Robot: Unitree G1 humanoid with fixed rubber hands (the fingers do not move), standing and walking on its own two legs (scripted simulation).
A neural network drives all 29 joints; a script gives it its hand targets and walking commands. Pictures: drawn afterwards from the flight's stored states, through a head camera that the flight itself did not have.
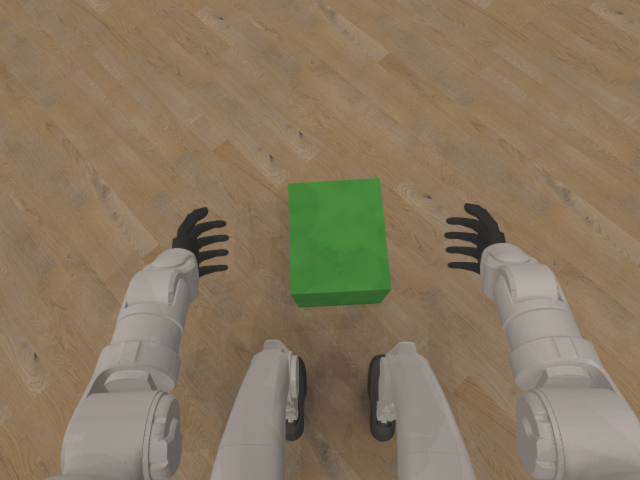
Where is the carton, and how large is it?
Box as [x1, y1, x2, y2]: [288, 178, 391, 307]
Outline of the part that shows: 379,178 288,183 290,286 291,295 299,307 376,303 380,302 391,288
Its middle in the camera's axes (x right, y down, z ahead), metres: +0.05 +0.02 +1.01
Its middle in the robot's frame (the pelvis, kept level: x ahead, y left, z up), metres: +0.53 +0.01 -0.56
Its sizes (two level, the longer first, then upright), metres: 0.278 0.228 0.215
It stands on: the floor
